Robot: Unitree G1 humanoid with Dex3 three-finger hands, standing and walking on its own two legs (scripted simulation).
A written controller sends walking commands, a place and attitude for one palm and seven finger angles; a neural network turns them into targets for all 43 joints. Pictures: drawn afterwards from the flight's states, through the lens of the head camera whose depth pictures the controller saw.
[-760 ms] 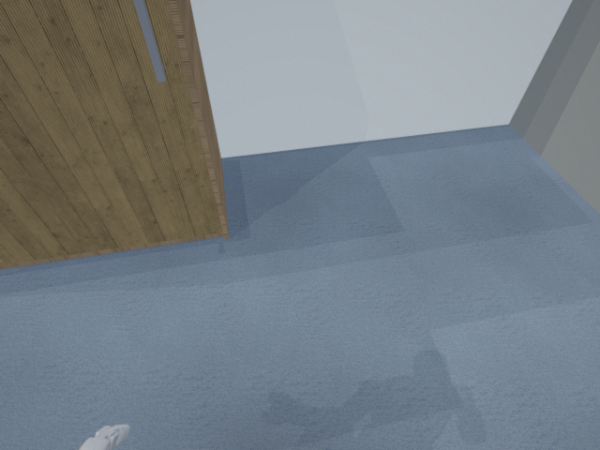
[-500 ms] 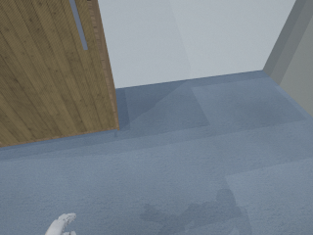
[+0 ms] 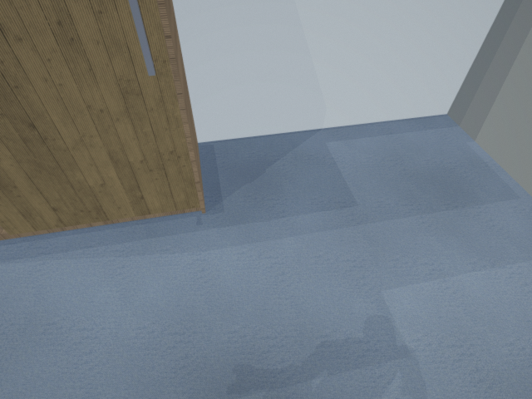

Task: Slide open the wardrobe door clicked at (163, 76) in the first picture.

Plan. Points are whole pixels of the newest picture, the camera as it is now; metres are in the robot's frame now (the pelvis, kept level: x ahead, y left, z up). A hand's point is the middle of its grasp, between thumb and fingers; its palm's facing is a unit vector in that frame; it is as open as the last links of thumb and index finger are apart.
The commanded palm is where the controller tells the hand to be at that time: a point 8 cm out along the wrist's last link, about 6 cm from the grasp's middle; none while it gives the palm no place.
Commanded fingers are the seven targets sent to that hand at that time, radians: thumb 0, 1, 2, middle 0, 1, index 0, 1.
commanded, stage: stand and wait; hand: right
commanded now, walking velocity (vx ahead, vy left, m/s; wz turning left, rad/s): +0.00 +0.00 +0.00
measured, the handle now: (141, 30) +1.01 +0.41 +0.11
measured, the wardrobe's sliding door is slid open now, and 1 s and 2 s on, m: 0.00 0.00 0.00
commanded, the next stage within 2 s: look at it before walking up in 0.14 s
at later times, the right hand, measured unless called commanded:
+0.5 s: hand out of the picture +0.07 -0.24 -0.16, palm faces -0.03 +0.95 -0.32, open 7.4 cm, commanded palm none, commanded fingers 0.00 -0.90 -0.90 0.20 0.30 0.20 0.30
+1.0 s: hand out of the picture +0.07 -0.24 -0.16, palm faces -0.02 +0.94 -0.33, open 7.4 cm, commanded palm none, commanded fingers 0.00 -0.90 -0.90 0.20 0.30 0.20 0.30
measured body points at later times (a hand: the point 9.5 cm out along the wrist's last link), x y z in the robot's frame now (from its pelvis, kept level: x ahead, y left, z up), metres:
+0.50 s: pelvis +0.00 +0.01 +0.00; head +0.00 +0.01 +0.45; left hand +0.08 +0.30 -0.13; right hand +0.07 -0.29 -0.13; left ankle +0.00 +0.13 -0.74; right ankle +0.00 -0.12 -0.74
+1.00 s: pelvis +0.00 +0.01 +0.00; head +0.01 +0.01 +0.45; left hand +0.09 +0.30 -0.13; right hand +0.07 -0.29 -0.13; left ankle +0.00 +0.13 -0.74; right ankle +0.00 -0.12 -0.74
